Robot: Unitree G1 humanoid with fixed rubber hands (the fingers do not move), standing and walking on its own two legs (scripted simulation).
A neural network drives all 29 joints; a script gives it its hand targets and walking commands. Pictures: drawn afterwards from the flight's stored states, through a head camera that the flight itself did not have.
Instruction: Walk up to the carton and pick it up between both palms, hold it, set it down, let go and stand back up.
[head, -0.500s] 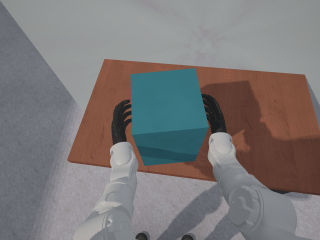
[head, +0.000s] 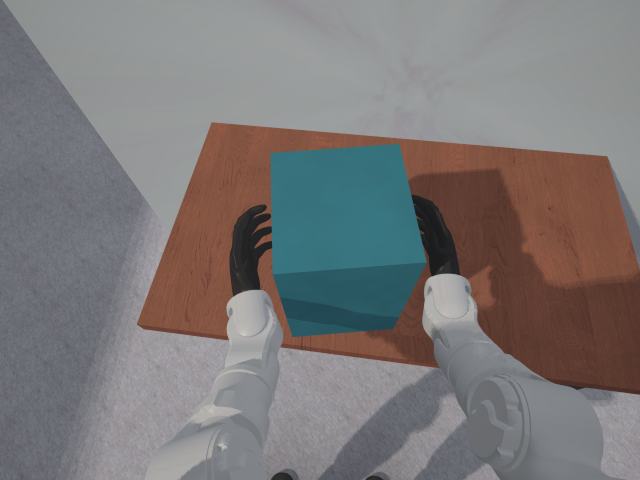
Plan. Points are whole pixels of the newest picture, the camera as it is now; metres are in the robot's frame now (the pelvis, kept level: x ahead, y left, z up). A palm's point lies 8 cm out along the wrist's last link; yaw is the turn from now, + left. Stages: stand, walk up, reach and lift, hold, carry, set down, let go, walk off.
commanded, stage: reach and lift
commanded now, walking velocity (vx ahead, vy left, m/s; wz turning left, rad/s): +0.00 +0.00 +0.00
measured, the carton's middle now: (339, 251) +0.44 +0.05 -0.04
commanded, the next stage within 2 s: none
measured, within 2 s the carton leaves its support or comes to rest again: leaves its support in 0.36 s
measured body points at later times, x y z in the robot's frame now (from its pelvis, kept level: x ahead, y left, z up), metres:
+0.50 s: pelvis -0.01 +0.00 +0.00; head +0.05 +0.00 +0.44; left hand +0.36 +0.17 +0.02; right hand +0.41 -0.07 +0.03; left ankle -0.01 +0.14 -0.72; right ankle +0.01 -0.10 -0.72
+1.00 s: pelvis -0.01 -0.01 +0.02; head -0.06 +0.02 +0.47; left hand +0.37 +0.18 +0.15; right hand +0.39 -0.07 +0.16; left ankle -0.01 +0.14 -0.72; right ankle +0.01 -0.10 -0.72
